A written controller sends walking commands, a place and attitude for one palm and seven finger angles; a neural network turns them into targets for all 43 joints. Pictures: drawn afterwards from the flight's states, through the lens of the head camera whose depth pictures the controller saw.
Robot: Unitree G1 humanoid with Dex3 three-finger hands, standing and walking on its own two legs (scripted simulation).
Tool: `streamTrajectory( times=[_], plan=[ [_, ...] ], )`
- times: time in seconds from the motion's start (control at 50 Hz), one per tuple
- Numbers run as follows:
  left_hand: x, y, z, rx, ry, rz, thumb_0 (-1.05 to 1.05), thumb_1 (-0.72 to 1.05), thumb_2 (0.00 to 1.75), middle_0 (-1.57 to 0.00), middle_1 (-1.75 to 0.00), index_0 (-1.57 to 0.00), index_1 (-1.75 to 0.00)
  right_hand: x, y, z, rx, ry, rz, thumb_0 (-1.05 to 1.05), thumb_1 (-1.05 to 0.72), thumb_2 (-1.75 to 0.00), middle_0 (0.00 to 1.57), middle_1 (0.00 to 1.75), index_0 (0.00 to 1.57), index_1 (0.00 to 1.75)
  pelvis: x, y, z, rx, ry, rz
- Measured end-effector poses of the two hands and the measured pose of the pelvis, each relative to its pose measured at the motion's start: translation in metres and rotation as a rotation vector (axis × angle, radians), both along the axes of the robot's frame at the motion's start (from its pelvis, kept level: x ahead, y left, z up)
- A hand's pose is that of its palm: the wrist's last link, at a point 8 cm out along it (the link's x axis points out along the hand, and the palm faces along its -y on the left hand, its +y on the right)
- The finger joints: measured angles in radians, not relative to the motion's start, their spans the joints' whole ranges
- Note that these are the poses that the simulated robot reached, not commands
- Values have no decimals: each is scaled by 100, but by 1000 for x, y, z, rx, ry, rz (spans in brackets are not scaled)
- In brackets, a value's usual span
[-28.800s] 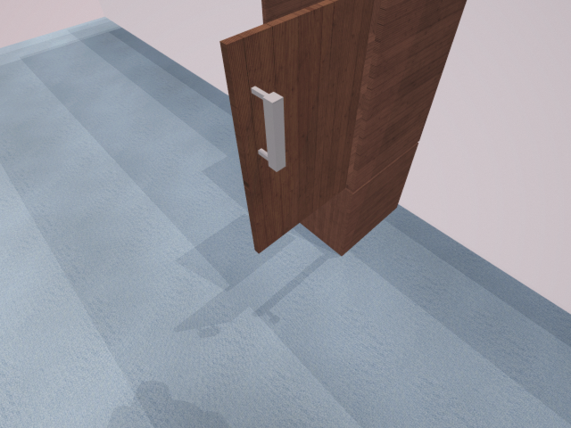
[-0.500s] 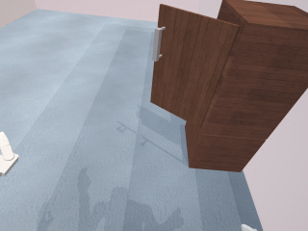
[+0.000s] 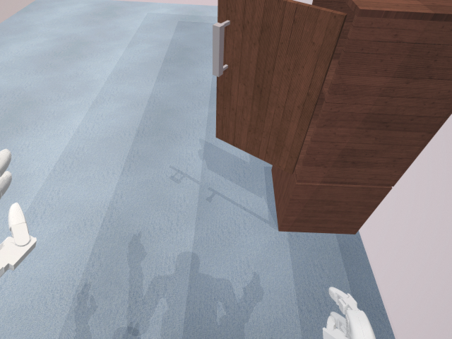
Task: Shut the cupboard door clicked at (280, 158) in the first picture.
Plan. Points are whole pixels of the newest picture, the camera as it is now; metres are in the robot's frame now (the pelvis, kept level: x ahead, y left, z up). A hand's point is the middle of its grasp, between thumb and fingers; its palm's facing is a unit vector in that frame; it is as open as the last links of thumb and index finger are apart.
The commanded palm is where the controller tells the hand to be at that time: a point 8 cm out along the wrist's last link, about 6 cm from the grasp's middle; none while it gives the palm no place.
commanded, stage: stop stepping back and stand still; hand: left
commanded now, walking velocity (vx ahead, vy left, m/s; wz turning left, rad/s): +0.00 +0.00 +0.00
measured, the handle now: (222, 48) +0.94 +0.07 +0.08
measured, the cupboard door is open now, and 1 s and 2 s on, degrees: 57 57 57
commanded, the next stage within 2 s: let the arm hang, fingers relaxed in 0.24 s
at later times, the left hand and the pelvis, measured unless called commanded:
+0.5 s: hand (96, 310) +0.18 +0.24 -0.05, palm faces +0.08 -0.91 -0.41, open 7.4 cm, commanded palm none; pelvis -0.01 +0.01 -0.01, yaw +2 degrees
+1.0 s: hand out of the picture -0.07 +0.22 -0.17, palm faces +0.03 -0.97 -0.24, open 7.3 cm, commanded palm none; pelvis -0.02 +0.03 +0.00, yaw +1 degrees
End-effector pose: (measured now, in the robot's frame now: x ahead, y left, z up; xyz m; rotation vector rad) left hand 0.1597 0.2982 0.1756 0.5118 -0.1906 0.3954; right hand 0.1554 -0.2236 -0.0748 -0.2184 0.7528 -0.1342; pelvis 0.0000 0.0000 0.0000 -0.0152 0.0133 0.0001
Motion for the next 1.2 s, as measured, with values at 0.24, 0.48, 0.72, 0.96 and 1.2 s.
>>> streamTrajectory(
  times=[0.24,0.48,0.72,0.96,1.2],
  plan=[
    [6,-4,1,17,-30,29,1,88,89,-21,-30,-21,-30,-8,-36,0,-38,10,-75,1,-91,-90,20,30,20,30,9,-10,-2,4,-3,1],
    [6,-11,-163,-207,664,10,0,90,90,-20,-30,-20,-29,-22,-24,-43,23,127,33,1,-91,-90,20,30,20,30,-11,7,-10,-1,1,28],
    [-143,-62,-324,-607,1325,144,-4,99,89,-21,-30,-20,-30,-131,-4,-51,-24,541,-6,1,-91,-90,20,30,20,30,-20,7,-4,-8,-27,57],
    [-227,-29,-310,-566,1577,286,-1,92,89,-20,-30,-20,-29,-176,25,-66,56,634,-97,1,-91,-90,20,30,20,29,-20,30,3,-7,-34,25],
    [-216,-37,-315,-585,1562,240,0,91,90,-20,-30,-19,-29,-181,39,-68,78,627,-126,0,-91,-90,20,30,20,29,-20,39,5,6,-37,5]
  ],
)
